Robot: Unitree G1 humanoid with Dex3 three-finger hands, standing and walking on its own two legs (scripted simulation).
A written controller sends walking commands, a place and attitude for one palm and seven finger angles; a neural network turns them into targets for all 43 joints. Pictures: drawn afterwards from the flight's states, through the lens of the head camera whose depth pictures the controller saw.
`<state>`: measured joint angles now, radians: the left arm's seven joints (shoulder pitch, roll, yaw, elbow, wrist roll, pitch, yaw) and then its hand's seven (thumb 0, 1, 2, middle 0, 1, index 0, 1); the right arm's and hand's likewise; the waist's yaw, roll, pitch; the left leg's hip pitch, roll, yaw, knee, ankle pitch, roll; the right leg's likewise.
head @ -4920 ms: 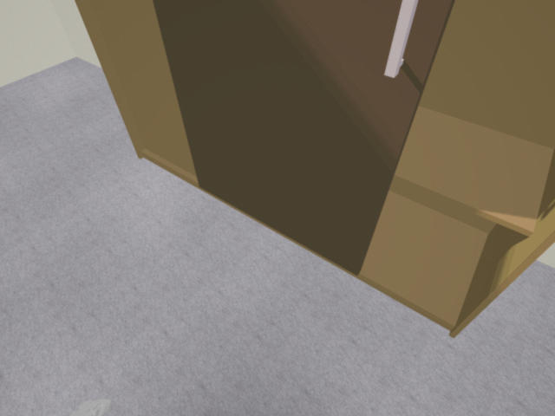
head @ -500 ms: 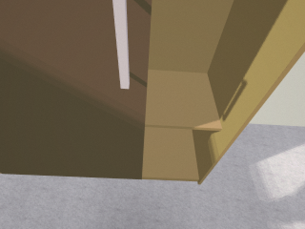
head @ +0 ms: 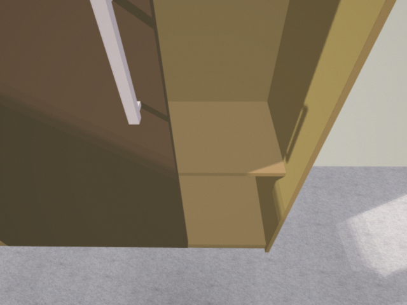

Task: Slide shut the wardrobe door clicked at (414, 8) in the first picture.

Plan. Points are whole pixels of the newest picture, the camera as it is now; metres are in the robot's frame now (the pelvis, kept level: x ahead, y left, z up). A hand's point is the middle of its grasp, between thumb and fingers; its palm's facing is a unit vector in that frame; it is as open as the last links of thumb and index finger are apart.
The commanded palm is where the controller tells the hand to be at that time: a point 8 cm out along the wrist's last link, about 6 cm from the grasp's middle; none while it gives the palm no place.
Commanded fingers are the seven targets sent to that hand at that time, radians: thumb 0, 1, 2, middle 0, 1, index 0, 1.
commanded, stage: come to a stop and stand still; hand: left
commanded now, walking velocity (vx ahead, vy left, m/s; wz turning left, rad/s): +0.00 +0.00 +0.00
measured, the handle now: (123, 65) +0.47 +0.17 +0.25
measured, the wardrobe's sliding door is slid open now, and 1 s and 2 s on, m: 0.38 0.38 0.38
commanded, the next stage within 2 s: look again from close up in 0.82 s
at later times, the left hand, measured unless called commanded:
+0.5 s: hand out of the picture +0.01 +0.17 -0.18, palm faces +0.07 -0.98 -0.19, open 7.4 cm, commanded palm none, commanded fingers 0.00 0.90 0.90 -0.20 -0.30 -0.20 -0.30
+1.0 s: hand out of the picture +0.02 +0.19 -0.18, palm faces +0.02 -0.98 -0.21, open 7.4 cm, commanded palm none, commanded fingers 0.00 0.90 0.90 -0.20 -0.30 -0.20 -0.30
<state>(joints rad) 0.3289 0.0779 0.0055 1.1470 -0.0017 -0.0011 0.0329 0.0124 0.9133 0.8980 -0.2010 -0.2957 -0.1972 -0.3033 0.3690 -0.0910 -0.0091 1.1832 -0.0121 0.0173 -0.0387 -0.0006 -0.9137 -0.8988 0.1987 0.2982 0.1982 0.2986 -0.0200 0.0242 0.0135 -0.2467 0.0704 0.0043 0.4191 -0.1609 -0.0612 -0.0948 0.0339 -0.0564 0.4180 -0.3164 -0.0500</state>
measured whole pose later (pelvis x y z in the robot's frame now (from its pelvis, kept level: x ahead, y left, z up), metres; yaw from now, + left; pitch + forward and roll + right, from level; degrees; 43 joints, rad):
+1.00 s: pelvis +0.03 +0.03 +0.00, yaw -1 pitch +0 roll +0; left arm 0.32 0.13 0.00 1.09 0.02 -0.04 0.06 0.01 0.90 0.90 -0.20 -0.30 -0.20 -0.30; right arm 0.25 -0.18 -0.01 1.08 -0.01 0.00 -0.03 0.00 -0.93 -0.90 0.20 0.30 0.20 0.30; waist 0.00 0.03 0.04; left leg -0.28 0.04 0.02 0.56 -0.27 0.01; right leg -0.06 0.01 -0.04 0.42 -0.35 -0.01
